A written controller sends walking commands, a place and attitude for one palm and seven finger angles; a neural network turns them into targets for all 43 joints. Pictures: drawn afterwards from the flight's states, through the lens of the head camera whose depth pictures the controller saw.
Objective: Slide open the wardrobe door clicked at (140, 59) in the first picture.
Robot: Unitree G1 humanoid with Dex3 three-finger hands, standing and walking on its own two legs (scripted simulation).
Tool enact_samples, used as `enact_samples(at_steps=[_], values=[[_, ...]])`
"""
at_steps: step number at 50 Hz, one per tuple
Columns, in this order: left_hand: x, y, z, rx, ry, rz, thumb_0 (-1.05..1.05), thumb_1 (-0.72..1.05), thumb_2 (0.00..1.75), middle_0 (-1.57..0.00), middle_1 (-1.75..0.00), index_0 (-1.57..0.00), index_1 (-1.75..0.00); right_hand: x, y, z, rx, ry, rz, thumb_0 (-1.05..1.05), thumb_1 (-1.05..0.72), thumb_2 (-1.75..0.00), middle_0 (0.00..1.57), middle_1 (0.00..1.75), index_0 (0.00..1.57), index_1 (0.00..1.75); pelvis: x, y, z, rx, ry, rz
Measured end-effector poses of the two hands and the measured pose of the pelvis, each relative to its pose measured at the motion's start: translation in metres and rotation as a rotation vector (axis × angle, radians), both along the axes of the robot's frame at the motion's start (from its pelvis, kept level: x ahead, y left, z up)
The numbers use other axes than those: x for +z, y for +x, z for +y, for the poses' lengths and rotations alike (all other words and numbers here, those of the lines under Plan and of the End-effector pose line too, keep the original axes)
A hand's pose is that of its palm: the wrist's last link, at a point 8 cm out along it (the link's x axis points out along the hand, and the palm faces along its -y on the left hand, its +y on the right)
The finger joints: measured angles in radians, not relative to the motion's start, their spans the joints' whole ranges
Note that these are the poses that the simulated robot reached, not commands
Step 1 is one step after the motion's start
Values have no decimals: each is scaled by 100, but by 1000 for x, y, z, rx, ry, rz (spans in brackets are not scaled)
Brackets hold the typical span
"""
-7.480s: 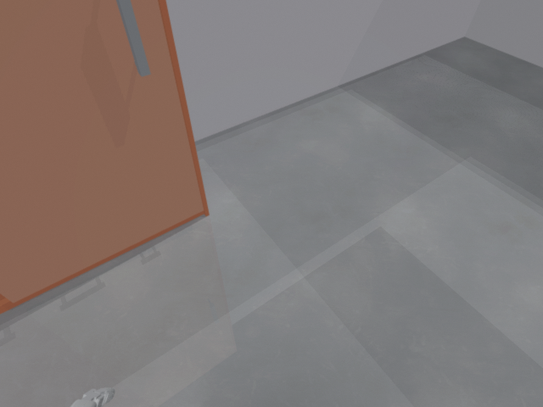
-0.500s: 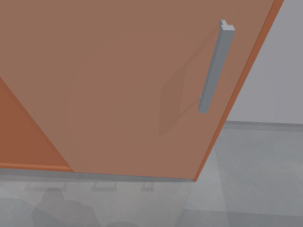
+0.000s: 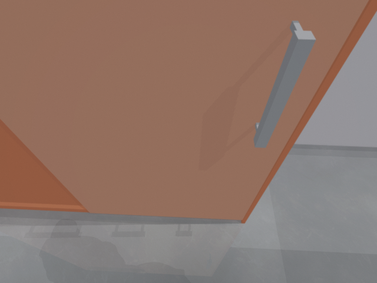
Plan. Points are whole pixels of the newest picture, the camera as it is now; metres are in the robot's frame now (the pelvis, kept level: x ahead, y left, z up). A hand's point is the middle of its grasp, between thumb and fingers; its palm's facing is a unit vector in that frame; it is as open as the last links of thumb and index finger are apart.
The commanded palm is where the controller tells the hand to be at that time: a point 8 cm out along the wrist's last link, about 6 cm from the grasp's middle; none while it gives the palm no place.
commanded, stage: come to a stop and stand still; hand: right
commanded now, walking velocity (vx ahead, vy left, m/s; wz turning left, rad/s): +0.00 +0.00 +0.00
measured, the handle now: (274, 94) +0.46 -0.15 +0.16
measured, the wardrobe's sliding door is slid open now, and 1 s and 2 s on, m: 0.00 0.00 0.00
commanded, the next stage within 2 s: look again from close up in 1.34 s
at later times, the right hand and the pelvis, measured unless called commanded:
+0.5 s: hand out of the picture +0.00 -0.19 -0.16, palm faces +0.00 +0.98 -0.22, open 7.4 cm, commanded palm none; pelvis -0.01 -0.01 +0.01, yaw +0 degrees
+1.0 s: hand out of the picture -0.02 -0.21 -0.17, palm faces +0.00 +0.98 -0.19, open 7.4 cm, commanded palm none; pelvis -0.02 -0.04 +0.01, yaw +0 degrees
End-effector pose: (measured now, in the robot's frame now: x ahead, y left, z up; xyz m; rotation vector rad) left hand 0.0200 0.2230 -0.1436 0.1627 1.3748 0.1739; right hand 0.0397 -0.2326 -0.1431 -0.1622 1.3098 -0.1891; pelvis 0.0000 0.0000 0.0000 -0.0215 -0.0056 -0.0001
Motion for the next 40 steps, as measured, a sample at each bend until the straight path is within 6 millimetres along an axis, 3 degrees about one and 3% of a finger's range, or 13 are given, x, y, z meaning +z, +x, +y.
enact_samples(at_steps=[7, 14, 23, 33, 40], values=[[7, 35, 5, -41, -6, -103, 1, 92, 90, -20, -29, -20, -30, 10, -11, 2, 10, -4, 1, 0, -93, -90, 20, 30, 20, 30, 6, -2, 1, 6, 1, 8], [11, 37, 3, -39, -25, -133, -1, 93, 90, -20, -29, -20, -30, 14, -29, 8, 21, 6, 38, 0, -92, -90, 20, 30, 20, 30, 10, -3, 4, 10, 4, 2], [8, 5, 4, -8, -11, -118, 0, 92, 90, -20, -29, -20, -30, 10, -48, 4, 42, 8, 44, 1, -91, -90, 20, 30, 20, 30, 6, -13, -7, 4, 22, -13], [5, -54, -32, -2, -59, 4, 0, 91, 90, -20, -29, -20, -30, 13, -40, -18, 51, 6, -3, 1, -91, -90, 20, 30, 20, 30, 9, -22, -23, 1, 20, -16], [5, -73, -51, 9, -78, 50, 0, 91, 90, -20, -29, -20, -30, 12, -42, -26, 50, 13, 1, 0, -91, -90, 20, 30, 20, 30, 9, -24, -32, -1, 20, -14]])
